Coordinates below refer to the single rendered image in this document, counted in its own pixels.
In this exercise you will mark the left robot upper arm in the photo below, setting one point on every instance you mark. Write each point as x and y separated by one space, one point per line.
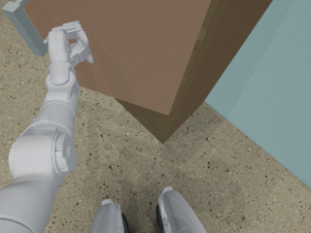
39 164

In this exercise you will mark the cupboard door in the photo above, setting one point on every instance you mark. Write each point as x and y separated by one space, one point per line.
140 48

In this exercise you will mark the left robot shin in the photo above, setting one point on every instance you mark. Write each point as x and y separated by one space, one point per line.
107 201

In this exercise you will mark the right robot shin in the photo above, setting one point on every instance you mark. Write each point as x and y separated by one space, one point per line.
165 222

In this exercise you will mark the robot shin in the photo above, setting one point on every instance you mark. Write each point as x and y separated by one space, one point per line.
165 222
107 201

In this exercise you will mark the robot left forearm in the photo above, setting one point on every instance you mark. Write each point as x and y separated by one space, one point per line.
59 109

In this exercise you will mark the left robot hand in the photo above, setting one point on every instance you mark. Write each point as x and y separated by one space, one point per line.
60 49

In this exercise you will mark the handle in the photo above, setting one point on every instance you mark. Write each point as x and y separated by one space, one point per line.
18 17

